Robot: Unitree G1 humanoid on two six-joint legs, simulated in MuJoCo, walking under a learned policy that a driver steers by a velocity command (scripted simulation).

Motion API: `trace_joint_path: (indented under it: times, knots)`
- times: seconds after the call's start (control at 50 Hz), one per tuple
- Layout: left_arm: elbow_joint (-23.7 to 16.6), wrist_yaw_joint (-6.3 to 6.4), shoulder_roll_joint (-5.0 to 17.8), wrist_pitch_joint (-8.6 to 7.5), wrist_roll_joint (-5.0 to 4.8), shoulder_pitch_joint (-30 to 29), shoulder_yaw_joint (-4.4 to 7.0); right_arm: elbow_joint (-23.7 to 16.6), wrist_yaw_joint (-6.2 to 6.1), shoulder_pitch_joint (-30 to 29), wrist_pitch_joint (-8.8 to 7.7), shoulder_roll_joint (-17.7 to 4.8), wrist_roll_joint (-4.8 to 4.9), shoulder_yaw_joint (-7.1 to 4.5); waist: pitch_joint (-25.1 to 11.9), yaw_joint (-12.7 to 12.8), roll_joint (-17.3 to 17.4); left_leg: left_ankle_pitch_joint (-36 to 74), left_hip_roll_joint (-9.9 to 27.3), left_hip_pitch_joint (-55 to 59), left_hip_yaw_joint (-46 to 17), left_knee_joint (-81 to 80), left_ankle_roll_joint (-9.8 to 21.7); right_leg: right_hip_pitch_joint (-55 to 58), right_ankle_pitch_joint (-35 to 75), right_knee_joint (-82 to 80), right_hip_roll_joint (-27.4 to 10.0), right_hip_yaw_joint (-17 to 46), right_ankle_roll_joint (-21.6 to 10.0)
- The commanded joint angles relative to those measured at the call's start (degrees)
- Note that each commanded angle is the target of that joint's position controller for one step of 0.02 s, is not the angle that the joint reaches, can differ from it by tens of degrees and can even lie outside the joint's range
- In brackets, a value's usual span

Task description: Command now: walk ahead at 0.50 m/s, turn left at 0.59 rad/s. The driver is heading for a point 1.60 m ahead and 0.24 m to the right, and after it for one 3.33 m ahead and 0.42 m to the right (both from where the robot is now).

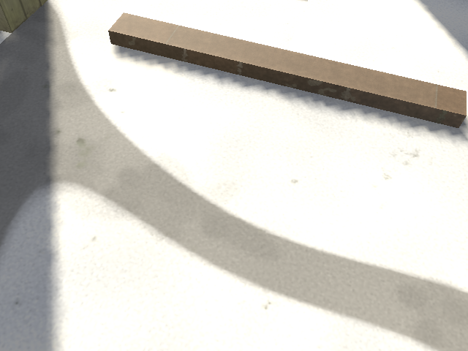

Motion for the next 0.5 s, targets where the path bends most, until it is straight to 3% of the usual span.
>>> trace_joint_path:
  times: [0.02, 0.12, 0.22, 0.28, 0.3, 0.32, 0.34, 0.36, 0.38, 0.4, 0.42, 0.44, 0.46, 0.5]
  knots:
    - [-3.59, 0.30, 4.42, 0.51, 0.84, 0.22, 1.27, -4.80, -1.34, -1.48, -1.53, -9.63, 0.21, -2.36, -5.32, 2.03, 3.47, 14.45, 14.11, 5.12, -15.59, -11.97, 10.62, -4.21, 7.26, -7.69, -0.04, 0.52, 1.79]
    - [-5.59, -1.04, 1.93, -0.06, 0.13, -7.95, -0.08, -2.80, -2.26, 2.54, -1.36, -8.56, 0.31, -1.81, -2.94, -1.92, 6.30, 9.14, 11.59, 4.65, -10.59, -12.32, 6.82, -0.42, 24.56, -27.38, 2.82, -0.87, 1.87]
    - [-8.06, -2.50, 3.63, -1.07, -0.38, -13.00, -0.11, -0.16, -2.31, 6.87, -0.99, -9.04, 0.40, -1.79, -0.24, -4.07, 6.47, 9.69, 15.95, 13.18, -14.55, -8.36, 6.66, -3.08, 21.45, -33.68, 3.81, -0.71, -0.87]
    - [-7.90, -2.92, 4.92, -1.58, -0.42, -9.96, 0.31, 0.39, -2.65, 6.69, -0.14, -9.84, 0.28, -2.03, -0.88, -2.09, 8.27, 19.52, 17.56, 17.60, -15.93, -4.36, 5.29, 0.43, 14.25, -35.63, 5.14, -2.13, -3.35]
    - [-6.79, -2.76, 5.96, -1.74, -0.26, -5.54, 0.92, 0.07, -2.67, 5.34, 0.08, -9.94, 0.35, -1.96, -3.26, 0.59, 8.48, 29.05, 15.99, 17.46, -14.54, 0.10, 4.31, 7.08, 14.11, -37.39, 6.83, -3.88, -4.70]
    - [-4.83, -2.50, 8.01, -1.85, 0.18, 1.98, 1.90, -0.47, -2.57, 4.32, 0.14, -8.89, 0.14, -1.43, -8.90, 4.20, 7.39, 34.36, 12.78, 14.68, -11.92, 9.11, 2.77, 19.01, 17.01, -36.82, 5.98, -3.33, -6.84]
    - [-3.58, -2.20, 11.08, -1.81, 0.88, 12.24, 2.53, -1.88, -2.58, 3.87, 0.08, -6.79, -0.78, -0.38, -17.61, 8.18, 1.96, 21.84, 8.81, 4.62, -9.02, 25.45, 0.68, 35.65, 18.75, -34.87, -3.49, 7.41, -10.88]
    - [-1.21, -2.58, 14.30, -1.25, 0.65, 17.08, 3.56, -1.64, -2.31, 13.09, -0.89, -1.71, 0.44, 0.90, -24.08, 4.42, -16.39, -17.87, -0.89, -17.77, -5.71, 45.63, -3.91, 54.91, 7.98, -39.92, -15.64, 33.95, -20.25]
    - [-1.04, -2.77, 8.83, -1.06, -1.19, 17.26, 2.15, -0.96, -2.17, 10.64, -1.52, -6.51, 1.03, 0.41, -21.05, 6.58, -11.32, -23.09, 1.44, -25.78, -10.45, 51.39, -3.71, 54.36, -4.85, -45.11, -15.45, 40.27, -19.02]
    - [-1.78, -2.43, 6.28, -0.70, -1.18, 13.31, 1.37, -2.48, -1.91, 3.78, -1.84, -9.09, 1.56, -0.31, -12.29, 7.06, -6.18, -18.15, 4.36, -28.93, -8.94, 51.97, -3.43, 46.84, -5.81, -46.28, -13.48, 31.66, -16.34]
    - [-2.65, -2.22, 5.63, -0.20, -0.39, 9.39, 0.88, -3.50, -1.96, -0.16, -2.06, -8.68, 1.01, -0.09, -7.85, 5.55, -1.25, -13.30, 7.33, -27.28, -6.11, 49.38, -3.36, 38.66, -1.15, -47.55, -11.16, 25.20, -14.80]
    - [-2.87, -2.24, 4.62, -0.04, 0.11, 7.30, 0.45, -4.03, -1.92, -2.08, -2.16, -8.19, 0.11, -0.29, -4.57, 4.22, -0.30, -10.44, 9.01, -25.91, -5.15, 45.70, -3.63, 32.45, 4.42, -49.11, -9.32, 21.38, -14.73]
    - [-2.94, -2.17, 3.94, -0.22, 0.66, 6.46, 0.06, -3.96, -1.83, -1.18, -1.97, -7.55, -0.08, -0.45, -4.33, 2.50, -1.70, -8.50, 10.60, -22.69, -5.08, 43.17, -3.71, 28.94, 8.73, -50.30, -7.68, 18.40, -14.26]
    - [-2.35, -2.13, 4.09, -0.51, 0.20, 6.75, 0.03, -3.42, -1.81, 0.75, -1.41, -5.53, 0.12, -0.12, -4.66, 1.21, -3.38, -7.70, 11.46, -20.27, -3.86, 39.27, -4.42, 26.23, 13.78, -52.35, -6.15, 14.17, -14.68]
Keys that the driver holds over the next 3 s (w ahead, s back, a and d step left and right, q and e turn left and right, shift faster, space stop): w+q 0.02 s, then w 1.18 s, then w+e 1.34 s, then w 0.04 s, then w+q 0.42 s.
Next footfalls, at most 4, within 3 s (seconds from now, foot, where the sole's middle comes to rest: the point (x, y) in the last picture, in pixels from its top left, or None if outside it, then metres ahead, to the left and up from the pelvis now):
0.32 right None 0.38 -0.13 -0.78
0.86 left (183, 285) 0.64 0.14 -0.78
1.40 right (249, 199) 0.95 -0.07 -0.78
1.88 left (197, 137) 1.24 0.11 -0.78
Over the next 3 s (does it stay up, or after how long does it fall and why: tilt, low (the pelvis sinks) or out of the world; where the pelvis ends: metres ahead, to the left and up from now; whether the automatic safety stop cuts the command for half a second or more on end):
stays up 1.61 -0.25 0.00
